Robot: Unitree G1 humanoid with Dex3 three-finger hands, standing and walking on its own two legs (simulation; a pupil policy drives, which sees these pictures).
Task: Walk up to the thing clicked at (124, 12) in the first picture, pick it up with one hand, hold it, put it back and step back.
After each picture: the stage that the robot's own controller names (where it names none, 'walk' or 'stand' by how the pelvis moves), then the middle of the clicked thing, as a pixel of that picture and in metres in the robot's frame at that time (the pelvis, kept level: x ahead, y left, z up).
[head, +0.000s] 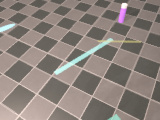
stand; (122, 13) +1.78 -0.46 -0.66
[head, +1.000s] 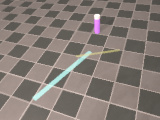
walk; (97, 24) +1.69 -0.01 -0.63
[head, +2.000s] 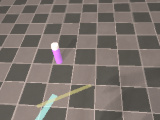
walk; (57, 53) +1.05 +0.34 -0.65
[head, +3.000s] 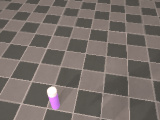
walk; (53, 98) +0.58 +0.28 -0.63
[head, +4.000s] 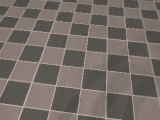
walk; out of the picture +0.30 +0.22 -0.64
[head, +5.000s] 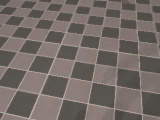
stand; out of the picture +0.24 +0.23 -0.65
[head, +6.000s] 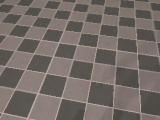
stand; out of the picture +0.23 +0.23 -0.66
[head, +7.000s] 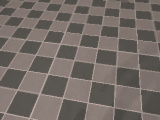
stand; out of the picture +0.25 +0.24 -0.66
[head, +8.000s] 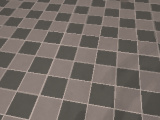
stand; out of the picture +0.23 +0.24 -0.66
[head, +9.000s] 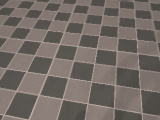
go down; out of the picture +0.23 +0.24 -0.66
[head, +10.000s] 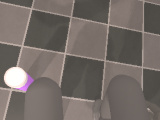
go down; (22, 81) +0.33 +0.24 -0.27
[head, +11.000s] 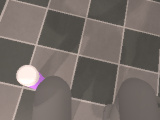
approach; (34, 79) +0.33 +0.23 -0.25
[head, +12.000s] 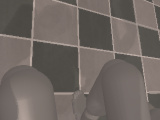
close in; out of the picture +0.32 +0.25 -0.16
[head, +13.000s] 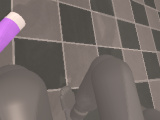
close; out of the picture +0.47 +0.17 -0.24
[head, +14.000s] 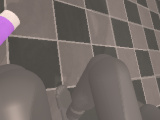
lift; out of the picture +0.47 +0.18 -0.24
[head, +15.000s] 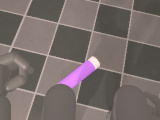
lift; (79, 74) +0.42 +0.05 -0.40
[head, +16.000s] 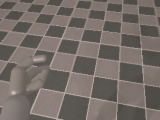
go down; out of the picture +0.31 +0.01 -0.69
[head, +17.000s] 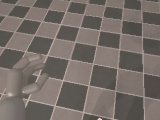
go down; out of the picture +0.28 -0.03 -0.68
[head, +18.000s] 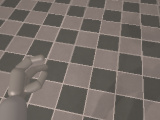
stand; out of the picture +0.23 -0.06 -0.69
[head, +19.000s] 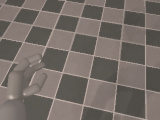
stand; out of the picture +0.20 -0.09 -0.64
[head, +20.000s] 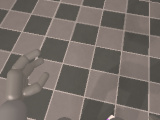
stand; out of the picture +0.21 -0.10 -0.60
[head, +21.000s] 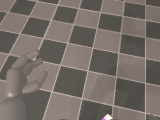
stand; out of the picture +0.23 -0.08 -0.61
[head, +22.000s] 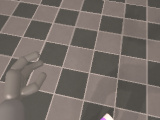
stand; out of the picture +0.24 -0.07 -0.62
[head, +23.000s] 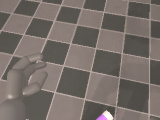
stand; out of the picture +0.25 -0.06 -0.61
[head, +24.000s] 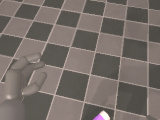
stand; out of the picture +0.26 -0.04 -0.62
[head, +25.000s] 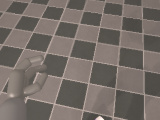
stand; out of the picture +0.27 -0.03 -0.67
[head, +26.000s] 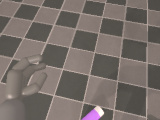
stand; out of the picture +0.30 -0.01 -0.63
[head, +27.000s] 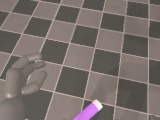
stand; (85, 115) +0.32 +0.00 -0.61
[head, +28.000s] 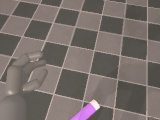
stand; (82, 115) +0.33 +0.02 -0.62
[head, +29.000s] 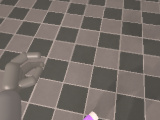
stand; out of the picture +0.32 +0.03 -0.68
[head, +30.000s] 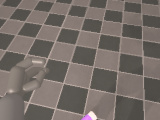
stand; out of the picture +0.34 +0.04 -0.69
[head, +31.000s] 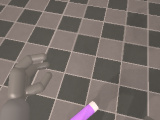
stand; (81, 116) +0.36 +0.03 -0.63
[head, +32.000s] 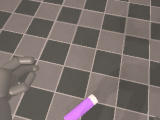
stand; (80, 109) +0.36 +0.04 -0.62
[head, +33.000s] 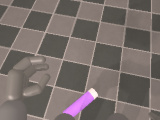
close; (80, 103) +0.37 +0.04 -0.58
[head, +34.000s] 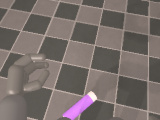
close; (80, 106) +0.37 +0.03 -0.60
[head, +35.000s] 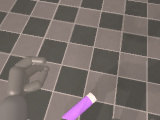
close; (79, 108) +0.37 +0.04 -0.61
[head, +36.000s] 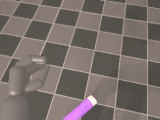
close; (80, 110) +0.37 +0.04 -0.62
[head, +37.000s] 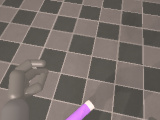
close; (77, 115) +0.36 +0.04 -0.64
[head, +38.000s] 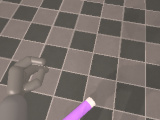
close; (78, 112) +0.36 +0.04 -0.63
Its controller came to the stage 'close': yes
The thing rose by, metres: 0.00
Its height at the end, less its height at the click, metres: -0.09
